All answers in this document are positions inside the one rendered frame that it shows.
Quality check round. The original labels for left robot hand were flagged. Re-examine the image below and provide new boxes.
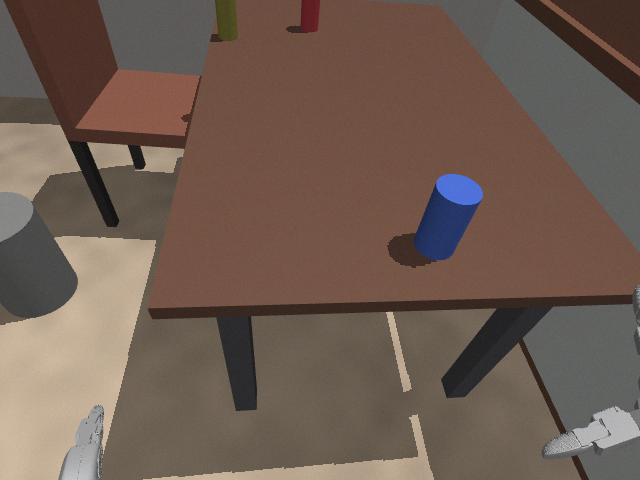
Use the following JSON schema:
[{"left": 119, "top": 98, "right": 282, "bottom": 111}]
[{"left": 58, "top": 405, "right": 104, "bottom": 480}]

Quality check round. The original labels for chair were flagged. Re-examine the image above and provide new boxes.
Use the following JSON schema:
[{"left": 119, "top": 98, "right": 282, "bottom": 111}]
[{"left": 4, "top": 0, "right": 202, "bottom": 227}]

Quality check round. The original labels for table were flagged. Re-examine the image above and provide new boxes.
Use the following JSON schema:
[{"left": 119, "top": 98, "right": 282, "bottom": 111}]
[{"left": 147, "top": 0, "right": 640, "bottom": 411}]

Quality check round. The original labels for right robot hand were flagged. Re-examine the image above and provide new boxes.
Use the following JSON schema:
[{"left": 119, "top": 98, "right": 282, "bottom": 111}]
[{"left": 542, "top": 285, "right": 640, "bottom": 459}]

